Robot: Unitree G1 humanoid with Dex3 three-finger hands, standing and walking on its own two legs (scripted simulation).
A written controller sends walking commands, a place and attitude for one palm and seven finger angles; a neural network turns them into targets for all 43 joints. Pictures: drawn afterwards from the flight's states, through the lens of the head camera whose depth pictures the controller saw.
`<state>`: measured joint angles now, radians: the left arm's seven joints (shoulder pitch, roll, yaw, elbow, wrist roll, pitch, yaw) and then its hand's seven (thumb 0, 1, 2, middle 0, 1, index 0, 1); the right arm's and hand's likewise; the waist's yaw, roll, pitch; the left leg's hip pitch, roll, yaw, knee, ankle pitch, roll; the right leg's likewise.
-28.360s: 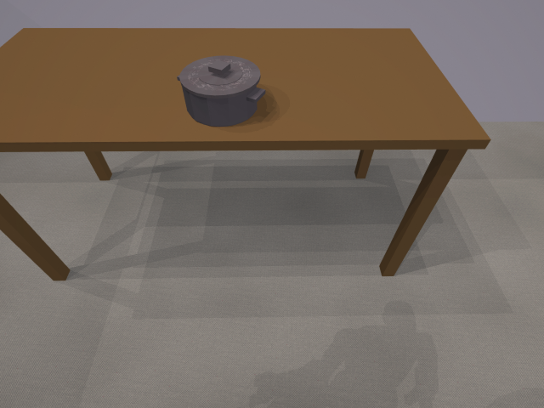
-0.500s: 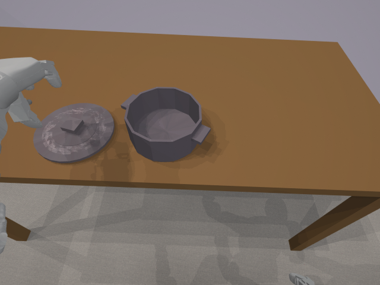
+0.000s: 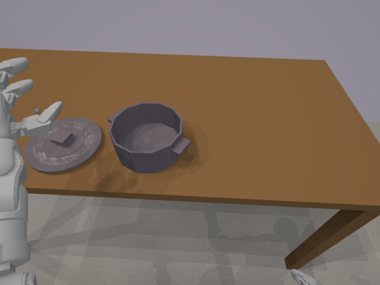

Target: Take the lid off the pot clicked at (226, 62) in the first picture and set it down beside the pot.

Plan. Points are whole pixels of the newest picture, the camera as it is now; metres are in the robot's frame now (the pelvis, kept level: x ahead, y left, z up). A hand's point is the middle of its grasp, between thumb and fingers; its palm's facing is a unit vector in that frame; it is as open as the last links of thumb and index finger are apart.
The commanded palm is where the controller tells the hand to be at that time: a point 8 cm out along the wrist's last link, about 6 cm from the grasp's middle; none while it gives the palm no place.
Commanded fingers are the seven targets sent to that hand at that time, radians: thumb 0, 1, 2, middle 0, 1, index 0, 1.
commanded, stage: draw the hand back to the body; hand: left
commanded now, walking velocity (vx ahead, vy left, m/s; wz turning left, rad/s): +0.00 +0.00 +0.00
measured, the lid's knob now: (61, 137) +0.48 +0.38 +0.00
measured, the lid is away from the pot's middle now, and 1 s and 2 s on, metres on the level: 0.24 0.24 0.24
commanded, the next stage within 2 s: step back with the hand held close in 1.28 s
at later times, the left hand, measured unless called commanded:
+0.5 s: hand (35, 161) +0.26 +0.25 +0.19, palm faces +0.51 -0.82 -0.26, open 7.7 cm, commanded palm +0.20 +0.28 +0.20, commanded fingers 0.00 0.90 0.90 -0.20 -0.30 -0.20 -0.30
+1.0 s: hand (19, 220) +0.17 +0.24 +0.18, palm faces +0.44 -0.84 -0.32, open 7.4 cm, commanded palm +0.11 +0.27 +0.19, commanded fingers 0.00 0.90 0.90 -0.20 -0.30 -0.20 -0.30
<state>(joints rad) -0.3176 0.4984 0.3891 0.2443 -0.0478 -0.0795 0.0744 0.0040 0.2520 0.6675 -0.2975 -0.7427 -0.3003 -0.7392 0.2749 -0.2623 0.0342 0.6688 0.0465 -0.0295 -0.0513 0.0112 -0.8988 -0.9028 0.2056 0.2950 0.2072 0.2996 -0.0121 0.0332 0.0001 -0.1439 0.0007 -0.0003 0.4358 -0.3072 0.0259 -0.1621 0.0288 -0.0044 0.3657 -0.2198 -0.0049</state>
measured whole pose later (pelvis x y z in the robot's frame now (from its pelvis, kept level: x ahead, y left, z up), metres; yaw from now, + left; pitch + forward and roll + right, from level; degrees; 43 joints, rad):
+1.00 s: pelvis -0.04 -0.02 +0.00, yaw +0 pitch -6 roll -1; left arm 0.35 0.34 0.33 -0.36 -0.09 -0.13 0.09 0.02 0.89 0.90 -0.20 -0.30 -0.21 -0.30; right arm 0.18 -0.23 0.03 0.68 0.02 -0.14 -0.06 0.02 -0.90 -0.90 0.20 0.29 0.21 0.30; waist 0.05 0.07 0.02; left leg -0.05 0.01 -0.01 0.41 -0.26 0.01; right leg -0.07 0.04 -0.01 0.35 -0.18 -0.02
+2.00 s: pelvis -0.07 +0.01 -0.02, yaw -1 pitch -1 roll -1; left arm 0.56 0.40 0.43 -0.66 -0.05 -0.22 0.10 0.02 0.89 0.90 -0.21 -0.30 -0.21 -0.30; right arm 0.21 -0.18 0.01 0.56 0.02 -0.08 -0.04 0.01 -0.90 -0.90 0.21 0.29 0.21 0.30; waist 0.00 0.00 0.06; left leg -0.33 -0.01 0.03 0.66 -0.32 0.04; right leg -0.34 0.00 -0.04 0.59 -0.24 0.00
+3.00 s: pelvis -0.25 +0.01 -0.01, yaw -2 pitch -1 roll -1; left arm 0.69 0.42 0.37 -0.72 -0.05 -0.19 0.11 0.02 0.89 0.90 -0.21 -0.30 -0.21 -0.30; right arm 0.24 -0.16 0.00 0.58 0.02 -0.09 -0.03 0.02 -0.90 -0.90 0.21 0.30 0.21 0.30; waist -0.03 -0.05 0.01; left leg -0.46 -0.01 -0.03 0.82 -0.39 0.00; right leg -0.31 0.02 0.01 0.56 -0.25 -0.01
